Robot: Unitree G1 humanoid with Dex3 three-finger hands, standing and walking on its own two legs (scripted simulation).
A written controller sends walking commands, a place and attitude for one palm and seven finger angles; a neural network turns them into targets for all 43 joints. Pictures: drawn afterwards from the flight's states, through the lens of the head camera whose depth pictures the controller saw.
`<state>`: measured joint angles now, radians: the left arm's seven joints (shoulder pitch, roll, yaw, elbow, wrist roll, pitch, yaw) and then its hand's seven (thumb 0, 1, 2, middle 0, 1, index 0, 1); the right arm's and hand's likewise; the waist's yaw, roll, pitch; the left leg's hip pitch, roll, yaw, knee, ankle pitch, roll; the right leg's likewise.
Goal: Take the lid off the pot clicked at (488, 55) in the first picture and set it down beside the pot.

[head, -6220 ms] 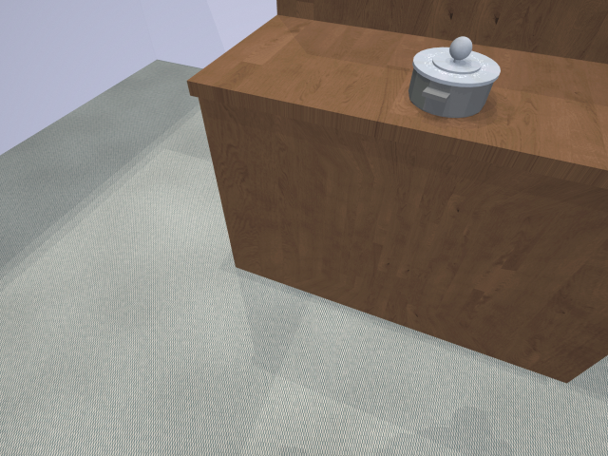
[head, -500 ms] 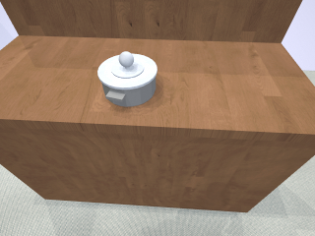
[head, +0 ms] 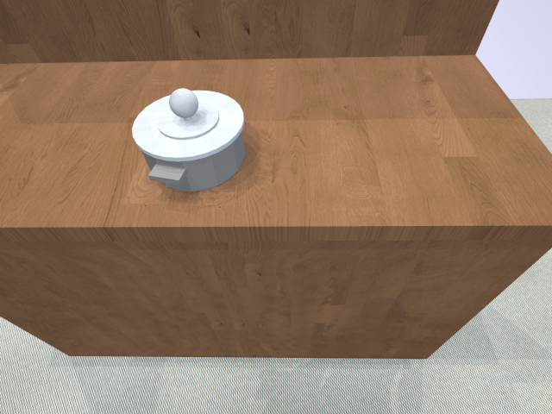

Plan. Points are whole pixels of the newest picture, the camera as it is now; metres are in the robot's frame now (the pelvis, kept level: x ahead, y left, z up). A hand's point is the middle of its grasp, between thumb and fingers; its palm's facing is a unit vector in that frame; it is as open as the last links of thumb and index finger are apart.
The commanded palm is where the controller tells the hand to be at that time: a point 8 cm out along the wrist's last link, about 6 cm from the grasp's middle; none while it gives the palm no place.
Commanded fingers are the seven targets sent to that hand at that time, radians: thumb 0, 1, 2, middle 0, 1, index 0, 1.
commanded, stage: come to a stop and stand still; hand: left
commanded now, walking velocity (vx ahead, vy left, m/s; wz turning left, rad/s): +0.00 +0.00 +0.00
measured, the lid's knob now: (183, 103) +0.54 +0.16 +0.17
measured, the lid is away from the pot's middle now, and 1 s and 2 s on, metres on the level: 0.00 0.00 0.00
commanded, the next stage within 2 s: look again from close up in 0.36 s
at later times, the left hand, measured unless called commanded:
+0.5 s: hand out of the picture +0.00 +0.17 -0.17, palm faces +0.05 -0.98 -0.21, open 7.3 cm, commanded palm none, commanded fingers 0.00 0.90 0.90 -0.20 -0.30 -0.20 -0.30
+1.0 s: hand out of the picture +0.02 +0.23 -0.18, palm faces +0.02 -0.98 -0.21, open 7.4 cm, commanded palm none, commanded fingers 0.00 0.90 0.90 -0.20 -0.30 -0.20 -0.30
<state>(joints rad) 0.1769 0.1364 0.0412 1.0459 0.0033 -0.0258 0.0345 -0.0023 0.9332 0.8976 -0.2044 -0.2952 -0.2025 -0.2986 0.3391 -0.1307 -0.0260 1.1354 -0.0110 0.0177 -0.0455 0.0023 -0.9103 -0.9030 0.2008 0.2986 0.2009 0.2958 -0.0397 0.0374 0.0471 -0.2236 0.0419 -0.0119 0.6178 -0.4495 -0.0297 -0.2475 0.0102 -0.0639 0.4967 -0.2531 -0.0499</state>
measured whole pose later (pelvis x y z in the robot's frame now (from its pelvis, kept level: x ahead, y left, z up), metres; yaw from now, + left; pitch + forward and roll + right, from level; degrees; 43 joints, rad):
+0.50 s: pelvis +0.01 +0.00 +0.00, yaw -1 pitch -1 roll +0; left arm 0.29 0.13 0.01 1.13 0.01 -0.02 0.05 0.00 0.92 0.90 -0.20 -0.30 -0.20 -0.30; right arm 0.23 -0.17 -0.01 1.12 -0.01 0.00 -0.04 0.01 -0.93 -0.90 0.20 0.30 0.20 0.30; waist 0.01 0.02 0.03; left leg -0.17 0.05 0.04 0.46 -0.25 -0.03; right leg -0.18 0.03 -0.06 0.41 -0.22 -0.04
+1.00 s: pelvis -0.01 +0.05 +0.00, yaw -1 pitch -2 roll +0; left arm 0.28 0.18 0.00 1.05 0.01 0.00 0.05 0.00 0.91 0.90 -0.20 -0.29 -0.20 -0.30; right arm 0.29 -0.15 0.00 1.07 -0.01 -0.01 -0.02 0.01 -0.93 -0.90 0.20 0.30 0.20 0.30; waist 0.00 -0.01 0.02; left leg -0.19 -0.03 0.06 0.50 -0.28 0.05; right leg -0.22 -0.04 -0.03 0.49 -0.24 0.02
